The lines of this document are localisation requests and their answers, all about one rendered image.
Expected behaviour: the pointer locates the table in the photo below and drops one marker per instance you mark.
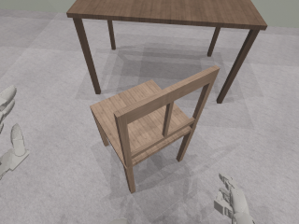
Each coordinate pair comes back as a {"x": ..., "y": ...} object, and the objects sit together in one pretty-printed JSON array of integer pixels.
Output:
[{"x": 235, "y": 14}]

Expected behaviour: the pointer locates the right robot forearm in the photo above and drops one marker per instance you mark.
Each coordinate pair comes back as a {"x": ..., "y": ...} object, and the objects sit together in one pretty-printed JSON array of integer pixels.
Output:
[{"x": 242, "y": 218}]

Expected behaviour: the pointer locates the right robot hand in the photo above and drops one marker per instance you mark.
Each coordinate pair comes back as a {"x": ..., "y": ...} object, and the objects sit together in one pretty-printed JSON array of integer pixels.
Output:
[{"x": 232, "y": 202}]

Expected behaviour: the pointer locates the left robot hand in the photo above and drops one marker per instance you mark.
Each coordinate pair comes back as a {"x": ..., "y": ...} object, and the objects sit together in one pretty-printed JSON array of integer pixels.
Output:
[{"x": 13, "y": 157}]

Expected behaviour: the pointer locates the chair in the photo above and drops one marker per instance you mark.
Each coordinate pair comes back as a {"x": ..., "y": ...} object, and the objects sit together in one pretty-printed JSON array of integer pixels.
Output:
[{"x": 143, "y": 120}]

